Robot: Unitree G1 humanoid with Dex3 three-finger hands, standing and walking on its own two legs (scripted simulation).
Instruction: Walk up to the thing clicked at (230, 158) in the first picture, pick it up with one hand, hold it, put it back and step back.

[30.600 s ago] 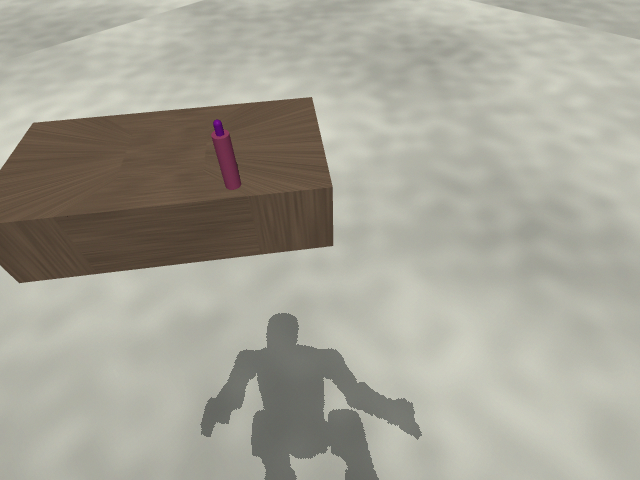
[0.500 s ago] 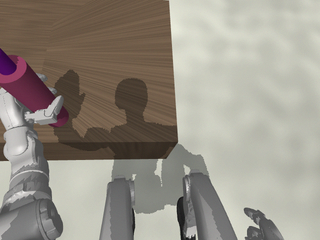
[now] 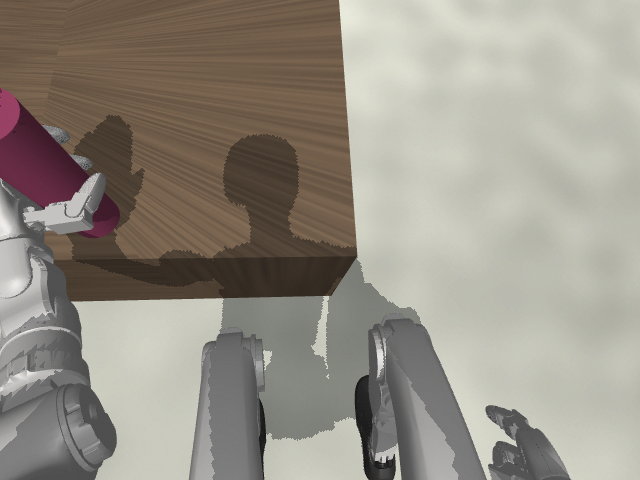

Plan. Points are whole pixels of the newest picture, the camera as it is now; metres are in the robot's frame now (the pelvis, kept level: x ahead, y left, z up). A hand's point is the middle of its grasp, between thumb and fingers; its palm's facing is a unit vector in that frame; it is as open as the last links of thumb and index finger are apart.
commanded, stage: lower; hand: left
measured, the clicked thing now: (38, 167) +0.46 +0.30 +0.03
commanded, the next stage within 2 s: loosen in 0.42 s
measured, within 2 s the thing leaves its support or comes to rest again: rests again in 0.76 s
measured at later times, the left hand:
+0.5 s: hand (74, 193) +0.46 +0.29 -0.03, palm faces +0.32 -0.95 -0.01, open 8.2 cm
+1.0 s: hand (74, 191) +0.46 +0.29 -0.03, palm faces +0.32 -0.95 -0.01, open 10.8 cm
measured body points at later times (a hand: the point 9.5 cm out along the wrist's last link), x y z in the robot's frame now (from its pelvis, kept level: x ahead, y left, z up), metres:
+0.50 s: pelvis -0.01 +0.00 -0.03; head +0.19 +0.05 +0.37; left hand +0.44 +0.34 -0.03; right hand +0.11 -0.27 -0.15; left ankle +0.07 +0.13 -0.44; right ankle +0.09 -0.13 -0.44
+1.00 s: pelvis -0.01 +0.00 -0.04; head +0.19 +0.04 +0.37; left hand +0.44 +0.34 -0.03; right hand +0.10 -0.27 -0.16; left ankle +0.07 +0.13 -0.44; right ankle +0.09 -0.13 -0.44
